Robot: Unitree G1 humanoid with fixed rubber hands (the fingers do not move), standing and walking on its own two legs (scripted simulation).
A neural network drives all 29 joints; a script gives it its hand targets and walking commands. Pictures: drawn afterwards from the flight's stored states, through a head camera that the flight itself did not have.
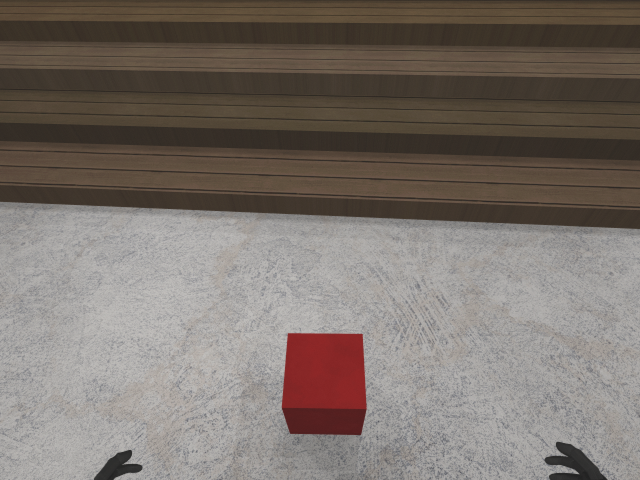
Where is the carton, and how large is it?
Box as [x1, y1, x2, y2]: [282, 333, 366, 434]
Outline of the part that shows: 288,333 282,409 290,433 360,434 366,409 362,334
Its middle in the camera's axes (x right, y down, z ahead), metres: +0.01 +0.43 +1.12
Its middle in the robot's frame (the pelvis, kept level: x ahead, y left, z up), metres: +0.45 +0.03 -0.66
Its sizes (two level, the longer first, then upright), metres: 0.210 0.200 0.250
